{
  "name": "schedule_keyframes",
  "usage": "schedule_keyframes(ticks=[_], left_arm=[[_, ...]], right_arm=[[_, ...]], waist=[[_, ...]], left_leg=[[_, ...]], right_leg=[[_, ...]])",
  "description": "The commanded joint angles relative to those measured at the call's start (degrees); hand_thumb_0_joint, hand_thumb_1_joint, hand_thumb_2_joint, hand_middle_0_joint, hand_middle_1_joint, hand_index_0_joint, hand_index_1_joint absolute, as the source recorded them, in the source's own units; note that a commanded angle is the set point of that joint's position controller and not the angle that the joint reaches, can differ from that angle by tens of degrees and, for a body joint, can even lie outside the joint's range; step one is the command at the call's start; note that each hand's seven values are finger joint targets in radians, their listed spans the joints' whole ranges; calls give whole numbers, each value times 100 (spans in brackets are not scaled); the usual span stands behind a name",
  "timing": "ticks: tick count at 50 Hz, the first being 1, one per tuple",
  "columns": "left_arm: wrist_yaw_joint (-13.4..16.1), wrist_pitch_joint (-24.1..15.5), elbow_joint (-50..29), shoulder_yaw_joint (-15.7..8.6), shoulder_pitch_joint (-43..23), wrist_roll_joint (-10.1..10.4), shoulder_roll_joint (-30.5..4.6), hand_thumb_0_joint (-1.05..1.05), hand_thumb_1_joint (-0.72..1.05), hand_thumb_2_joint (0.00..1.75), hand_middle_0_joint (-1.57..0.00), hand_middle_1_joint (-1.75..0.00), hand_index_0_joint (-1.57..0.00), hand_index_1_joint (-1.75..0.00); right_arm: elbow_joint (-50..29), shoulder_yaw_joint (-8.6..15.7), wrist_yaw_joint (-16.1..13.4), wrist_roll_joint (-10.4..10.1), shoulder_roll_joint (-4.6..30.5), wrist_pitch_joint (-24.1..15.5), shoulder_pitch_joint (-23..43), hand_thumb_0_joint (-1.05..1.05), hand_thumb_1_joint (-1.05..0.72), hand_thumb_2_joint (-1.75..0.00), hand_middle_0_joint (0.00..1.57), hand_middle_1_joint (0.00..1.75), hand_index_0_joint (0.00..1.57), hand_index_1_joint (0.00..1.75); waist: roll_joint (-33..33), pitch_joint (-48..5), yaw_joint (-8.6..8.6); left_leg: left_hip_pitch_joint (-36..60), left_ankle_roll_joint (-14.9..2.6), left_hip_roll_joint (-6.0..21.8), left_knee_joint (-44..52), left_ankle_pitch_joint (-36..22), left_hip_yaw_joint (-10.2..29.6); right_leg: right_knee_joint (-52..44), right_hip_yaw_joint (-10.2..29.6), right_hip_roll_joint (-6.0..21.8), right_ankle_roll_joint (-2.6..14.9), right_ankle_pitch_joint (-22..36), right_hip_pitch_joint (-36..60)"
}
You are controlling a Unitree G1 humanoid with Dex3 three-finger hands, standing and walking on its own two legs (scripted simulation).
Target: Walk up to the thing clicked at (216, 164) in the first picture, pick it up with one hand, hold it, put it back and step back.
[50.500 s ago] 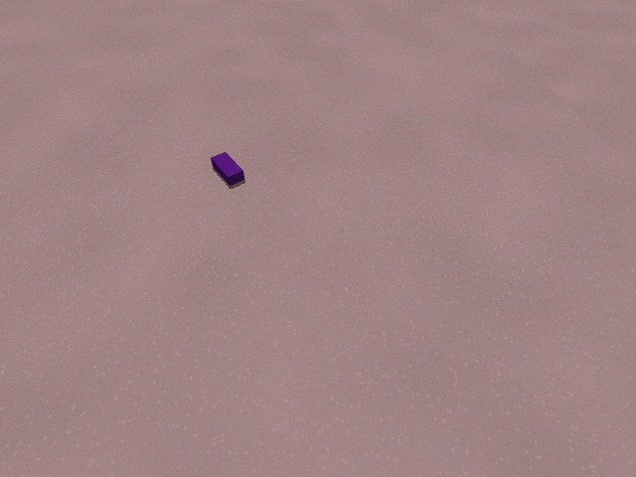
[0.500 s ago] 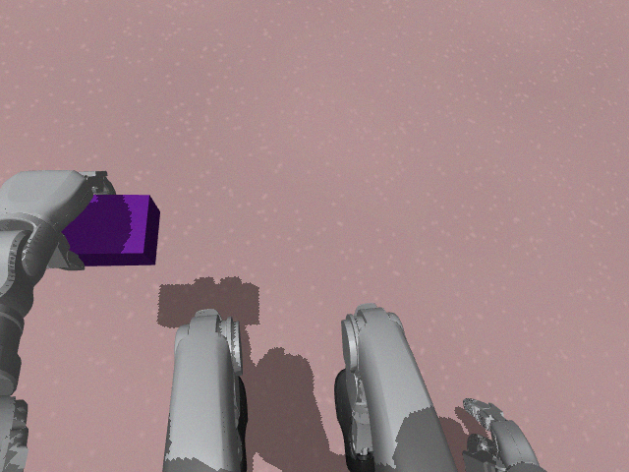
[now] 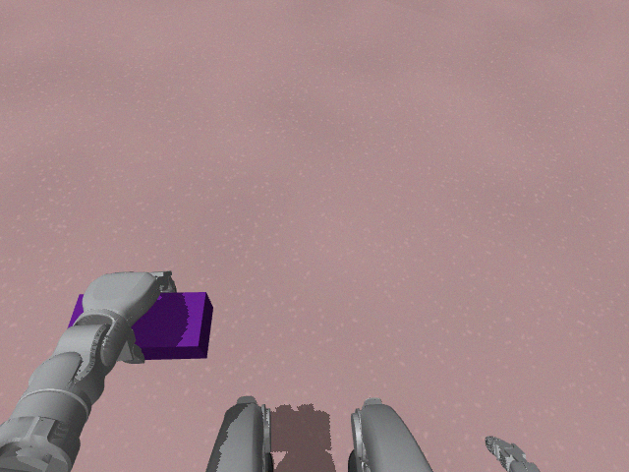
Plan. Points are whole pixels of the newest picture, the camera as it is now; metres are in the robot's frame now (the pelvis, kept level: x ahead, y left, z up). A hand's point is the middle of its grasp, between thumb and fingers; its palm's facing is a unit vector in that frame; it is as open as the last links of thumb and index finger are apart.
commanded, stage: lift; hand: left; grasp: from above
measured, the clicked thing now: (143, 326) +0.35 +0.26 -0.11
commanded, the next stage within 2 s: hold in 0.48 s
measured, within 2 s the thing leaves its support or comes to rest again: neither
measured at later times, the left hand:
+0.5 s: hand (136, 286) +0.35 +0.23 +0.01, palm faces -0.46 -0.04 -0.89, open 11.1 cm
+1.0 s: hand (129, 259) +0.37 +0.22 +0.06, palm faces -0.48 -0.03 -0.88, open 11.1 cm
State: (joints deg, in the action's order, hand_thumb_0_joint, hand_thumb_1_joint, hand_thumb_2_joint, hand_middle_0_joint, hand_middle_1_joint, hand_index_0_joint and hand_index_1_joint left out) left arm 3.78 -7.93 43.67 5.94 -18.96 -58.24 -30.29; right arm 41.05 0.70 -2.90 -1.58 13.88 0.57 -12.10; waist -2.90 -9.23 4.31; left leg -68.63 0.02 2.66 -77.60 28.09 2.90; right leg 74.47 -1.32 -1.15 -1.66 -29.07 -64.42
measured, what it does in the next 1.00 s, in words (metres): rises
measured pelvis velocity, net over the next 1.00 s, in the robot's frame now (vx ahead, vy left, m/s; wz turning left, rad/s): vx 0.07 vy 0.00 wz -0.01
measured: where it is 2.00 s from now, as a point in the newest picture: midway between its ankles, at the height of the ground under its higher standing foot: outside the picture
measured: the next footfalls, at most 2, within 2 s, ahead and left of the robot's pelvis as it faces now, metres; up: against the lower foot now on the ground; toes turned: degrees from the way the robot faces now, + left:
none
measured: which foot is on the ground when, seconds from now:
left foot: down 0.00-1.00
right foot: down 0.00-1.00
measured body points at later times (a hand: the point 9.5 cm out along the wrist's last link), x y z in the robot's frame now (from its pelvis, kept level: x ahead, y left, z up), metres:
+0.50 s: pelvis +0.04 +0.00 +0.09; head +0.09 +0.00 +0.53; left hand +0.37 +0.23 +0.06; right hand +0.13 -0.26 -0.04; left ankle +0.08 +0.12 -0.61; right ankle +0.06 -0.14 -0.60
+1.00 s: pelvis +0.07 +0.00 +0.11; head +0.09 -0.01 +0.56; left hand +0.39 +0.22 +0.11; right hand +0.18 -0.26 -0.01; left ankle +0.08 +0.12 -0.61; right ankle +0.06 -0.14 -0.60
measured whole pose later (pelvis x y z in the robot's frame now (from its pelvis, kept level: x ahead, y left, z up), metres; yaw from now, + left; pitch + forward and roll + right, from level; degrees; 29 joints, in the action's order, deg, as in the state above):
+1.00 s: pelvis +0.07 +0.00 +0.11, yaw +0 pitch +7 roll -1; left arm 0.6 -4.0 41.9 11.9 -16.1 -58.3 -24.1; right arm 40.3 2.6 -2.8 -2.5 13.9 2.3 -13.5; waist -2.2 -4.3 1.2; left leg -28.3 -0.1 1.8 -40.5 19.0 -1.7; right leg 39.0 2.2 0.2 -1.6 -19.6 -26.3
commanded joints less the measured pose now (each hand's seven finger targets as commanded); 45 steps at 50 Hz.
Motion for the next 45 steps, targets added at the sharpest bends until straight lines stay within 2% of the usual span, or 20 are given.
schedule_keyframes(ticks=[1, 3, 6, 9, 10, 11, 13, 15, 17, 20, 22, 26, 28, 30, 33, 35, 37, 38, 43, 45], left_arm=[[513, -45, -895, -445, -1976, -114, -1148, 0, 48, 85, -78, -92, -82, -87], [611, -5, -691, -338, -2024, -175, -1027, 0, 51, 86, -81, -90, -85, -86], [693, 70, -584, -349, -2160, -198, -1098, 0, 49, 90, -79, -93, -83, -89], [726, 170, -499, -214, -2038, -163, -865, 0, 51, 89, -80, -94, -84, -89], [744, 207, -426, -308, -1933, -155, -949, 0, 50, 91, -80, -94, -84, -90], [732, 242, -404, -314, -1881, -154, -950, 0, 49, 90, -80, -93, -83, -89], [685, 279, -495, -87, -2026, -135, -749, 0, 50, 88, -80, -91, -84, -87], [663, 329, -367, -210, -1777, -111, -852, 0, 49, 87, -80, -90, -84, -86], [606, 337, -562, -86, -1945, -78, -710, 0, 49, 88, -79, -91, -83, -87], [547, 371, -546, -96, -1719, -46, -703, 0, 48, 83, -77, -90, -82, -85], [495, 350, -675, -39, -1877, -44, -645, 0, 48, 87, -78, -91, -82, -87], [464, 352, -842, -85, -1904, -36, -688, 0, 53, 86, -79, -94, -85, -88], [412, 364, -853, 38, -1940, -16, -547, 0, 53, 86, -80, -93, -86, -87], [404, 372, -861, -61, -1849, -35, -668, 0, 52, 83, -78, -93, -84, -86], [315, 370, -953, 56, -1846, -93, -588, 0, 53, 81, -78, -91, -85, -84], [242, 359, -1049, -38, -1862, -30, -697, 0, 54, 83, -81, -89, -87, -83], [162, 370, -1038, 65, -1806, -16, -517, 0, 53, 83, -79, -92, -85, -85], [145, 369, -1137, 0, -1743, -18, -621, 0, 54, 84, -80, -91, -86, -84], [43, 396, -1088, 54, -1537, -3, -501, 0, 54, 83, -80, -88, -86, -82], [-9, 370, -1260, -43, -1653, -17, -678, 0, 55, 83, -80, -89, -86, -83]], right_arm=[[-389, 361, -66, -22, 898, -278, -190, 0, -91, -90, 20, 30, 20, 30], [-374, 354, -56, -23, 888, -297, -206, 0, -91, -90, 20, 30, 20, 30], [-350, 391, -41, -17, 895, -321, -231, 0, -91, -90, 20, 30, 20, 30], [-378, 396, -20, -24, 865, -329, -251, 0, -91, -90, 20, 30, 20, 30], [-382, 414, -19, -18, 877, -333, -231, 0, -91, -90, 20, 30, 20, 30], [-387, 424, -15, -24, 878, -327, -256, 0, -91, -90, 20, 30, 20, 30], [-445, 409, -9, -36, 845, -327, -194, 0, -91, -90, 20, 30, 20, 30], [-445, 428, -14, -46, 852, -317, -217, 0, -91, -90, 20, 30, 20, 30], [-508, 429, -11, -45, 833, -315, -207, 0, -91, -90, 20, 30, 20, 30], [-521, 437, -23, -68, 843, -286, -202, 0, -91, -90, 20, 30, 20, 30], [-540, 446, -32, -67, 827, -271, -214, 0, -91, -90, 20, 30, 20, 30], [-499, 447, -47, -67, 830, -243, -215, 0, -90, -89, 20, 30, 20, 30], [-518, 448, -42, -82, 836, -231, -196, 0, -90, -89, 20, 30, 20, 30], [-519, 464, -51, -93, 858, -214, -191, 0, -90, -89, 20, 30, 20, 30], [-528, 445, -54, -94, 835, -192, -117, 0, -90, -89, 20, 30, 20, 30], [-547, 468, -64, -98, 860, -168, -109, 0, -90, -89, 20, 30, 20, 30], [-530, 465, -57, -89, 840, -153, -158, 0, -90, -89, 20, 30, 20, 30], [-566, 476, -60, -101, 858, -136, -110, 0, -89, -89, 20, 30, 20, 30], [-624, 468, -53, -114, 852, -76, -93, 0, -89, -89, 20, 30, 20, 30], [-645, 486, -61, -114, 881, -59, -61, 0, -89, -89, 20, 30, 20, 30]], waist=[[-529, -1824, 46], [-393, -1693, 62], [-377, -1612, -11], [-228, -1576, -35], [-232, -1500, -99], [-205, -1501, -103], [-106, -1376, -79], [19, -1368, -144], [-64, -1395, -120], [65, -1356, -179], [-33, -1330, -126], [-33, -1344, -177], [-115, -1223, -123], [-92, -1217, -180], [-34, -1148, -201], [-36, -1225, -224], [-40, -1212, -162], [-92, -1253, -278], [-16, -1017, -250], [-58, -1134, -297]], left_leg=[[2415, -41, -152, 1897, -45, 31], [2560, -52, -177, 2058, -153, -29], [2901, -46, -202, 2338, -362, -136], [3171, -42, -225, 2537, -756, -183], [3234, -36, -231, 2632, -793, -187], [3316, -33, -227, 2717, -845, -197], [3445, -43, -241, 2866, -900, -215], [3556, -57, -265, 2975, -1023, -255], [3737, -48, -266, 3116, -1104, -264], [3966, -52, -274, 3316, -1314, -283], [4148, -41, -271, 3427, -1405, -297], [4431, -24, -276, 3624, -1636, -297], [4579, -5, -251, 3761, -1629, -280], [4715, 3, -256, 3870, -1681, -292], [4795, 1, -286, 3948, -1859, -297], [4932, -6, -286, 3977, -2083, -337], [5016, 6, -262, 4003, -2358, -311], [5136, 5, -274, 4042, -2473, -343], [5164, 3, -268, 4182, -2568, -362], [5262, 0, -261, 4195, -2756, -344]], right_leg=[[-1634, 18, -161, 251, 278, 1104], [-1867, 34, -165, 240, 346, 1287], [-2228, 68, -157, 229, 475, 1687], [-2461, 105, -148, 221, 810, 2088], [-2561, 103, -147, 212, 848, 2187], [-2616, 111, -152, 220, 908, 2269], [-2806, 128, -142, 209, 975, 2411], [-2963, 160, -133, 197, 1089, 2660], [-3068, 177, -125, 203, 1176, 2777], [-3245, 188, -126, 199, 1373, 3065], [-3340, 195, -119, 203, 1471, 3127], [-3506, 203, -115, 211, 1653, 3357], [-3575, 173, -128, 230, 1609, 3318], [-3659, 162, -138, 234, 1640, 3429], [-3770, 183, -128, 224, 1789, 3597], [-3826, 188, -128, 215, 1987, 3776], [-3791, 176, -143, 223, 2206, 3802], [-3845, 167, -138, 226, 2285, 3903], [-3945, 159, -145, 236, 2347, 4015], [-3958, 152, -152, 229, 2472, 4137]])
